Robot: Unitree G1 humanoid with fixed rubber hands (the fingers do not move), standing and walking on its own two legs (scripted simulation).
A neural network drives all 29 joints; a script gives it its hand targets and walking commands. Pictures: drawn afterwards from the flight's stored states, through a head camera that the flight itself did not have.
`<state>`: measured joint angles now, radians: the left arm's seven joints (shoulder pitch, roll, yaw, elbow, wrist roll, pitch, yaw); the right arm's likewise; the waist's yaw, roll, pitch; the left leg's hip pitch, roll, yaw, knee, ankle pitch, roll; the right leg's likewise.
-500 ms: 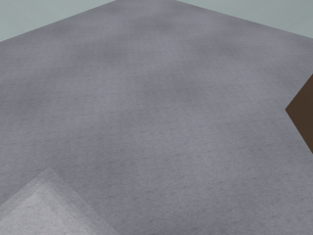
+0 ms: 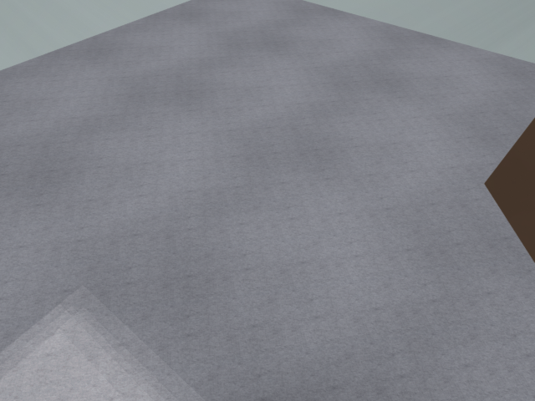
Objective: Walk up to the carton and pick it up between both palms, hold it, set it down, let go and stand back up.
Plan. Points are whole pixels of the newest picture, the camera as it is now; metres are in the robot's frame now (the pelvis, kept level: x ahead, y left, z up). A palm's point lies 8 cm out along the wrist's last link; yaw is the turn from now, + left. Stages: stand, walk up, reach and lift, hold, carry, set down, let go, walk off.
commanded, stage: stand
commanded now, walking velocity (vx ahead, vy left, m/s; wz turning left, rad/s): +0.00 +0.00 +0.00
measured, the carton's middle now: out of the picture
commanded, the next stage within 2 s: walk up in 1.62 s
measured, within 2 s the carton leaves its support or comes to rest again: neither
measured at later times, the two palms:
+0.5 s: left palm out of the picture -0.04 +0.19 -0.15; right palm out of the picture -0.03 -0.19 -0.15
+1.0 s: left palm out of the picture -0.05 +0.19 -0.15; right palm out of the picture -0.05 -0.19 -0.15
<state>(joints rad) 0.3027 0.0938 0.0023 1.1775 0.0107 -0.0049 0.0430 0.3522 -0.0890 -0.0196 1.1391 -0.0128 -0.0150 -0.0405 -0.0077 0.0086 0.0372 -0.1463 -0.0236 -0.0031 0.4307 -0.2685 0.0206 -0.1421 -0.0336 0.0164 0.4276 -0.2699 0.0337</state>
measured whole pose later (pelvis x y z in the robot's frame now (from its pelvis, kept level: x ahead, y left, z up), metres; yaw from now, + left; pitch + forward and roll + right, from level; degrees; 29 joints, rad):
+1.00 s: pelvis +0.00 +0.01 +0.00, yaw +0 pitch +0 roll +0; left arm 0.34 0.08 -0.01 1.18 0.01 -0.01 0.04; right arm 0.36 -0.08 -0.02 1.15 -0.01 -0.02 -0.04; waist -0.01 0.01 0.03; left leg -0.16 -0.03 0.00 0.43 -0.26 0.03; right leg -0.15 -0.04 0.02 0.42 -0.26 0.04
